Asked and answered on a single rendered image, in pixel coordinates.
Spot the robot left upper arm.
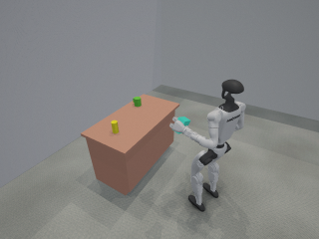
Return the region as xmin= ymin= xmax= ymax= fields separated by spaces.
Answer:
xmin=207 ymin=110 xmax=221 ymax=149

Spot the sponge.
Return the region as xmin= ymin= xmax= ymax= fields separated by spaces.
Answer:
xmin=176 ymin=117 xmax=190 ymax=134

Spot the robot left forearm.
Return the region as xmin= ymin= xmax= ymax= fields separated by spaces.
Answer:
xmin=182 ymin=126 xmax=214 ymax=148

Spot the robot left hand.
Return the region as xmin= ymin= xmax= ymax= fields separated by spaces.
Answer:
xmin=169 ymin=117 xmax=188 ymax=132

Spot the left robot shin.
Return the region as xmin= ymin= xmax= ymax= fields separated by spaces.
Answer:
xmin=190 ymin=175 xmax=203 ymax=205

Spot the robot right upper arm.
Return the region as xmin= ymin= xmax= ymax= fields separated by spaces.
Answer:
xmin=235 ymin=101 xmax=246 ymax=130

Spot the table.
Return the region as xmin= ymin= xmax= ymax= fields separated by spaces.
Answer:
xmin=81 ymin=94 xmax=180 ymax=195

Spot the robot left thigh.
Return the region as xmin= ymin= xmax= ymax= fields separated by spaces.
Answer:
xmin=190 ymin=150 xmax=214 ymax=183

